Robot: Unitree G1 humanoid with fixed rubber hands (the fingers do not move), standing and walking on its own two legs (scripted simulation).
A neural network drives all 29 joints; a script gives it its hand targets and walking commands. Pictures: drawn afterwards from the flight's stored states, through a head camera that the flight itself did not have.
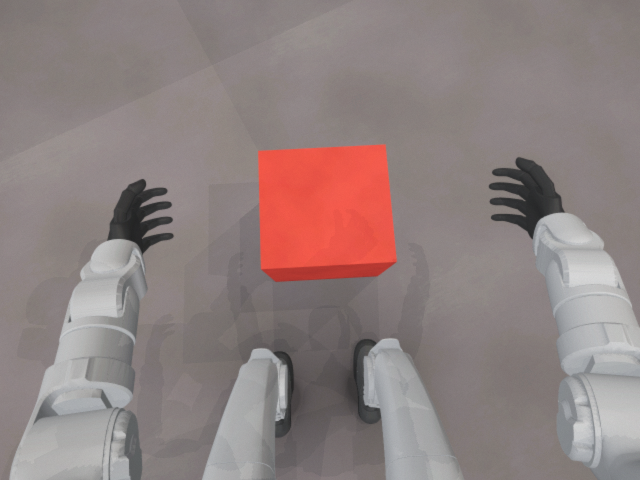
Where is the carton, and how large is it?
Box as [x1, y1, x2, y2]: [258, 144, 396, 281]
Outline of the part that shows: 385,144 258,151 260,251 262,270 275,281 374,276 378,275 396,261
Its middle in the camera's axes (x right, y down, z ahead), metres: +0.01 -0.05 +0.95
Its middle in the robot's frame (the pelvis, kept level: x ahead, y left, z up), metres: +0.53 -0.01 -0.54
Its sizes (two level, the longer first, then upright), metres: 0.281 0.262 0.273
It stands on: the floor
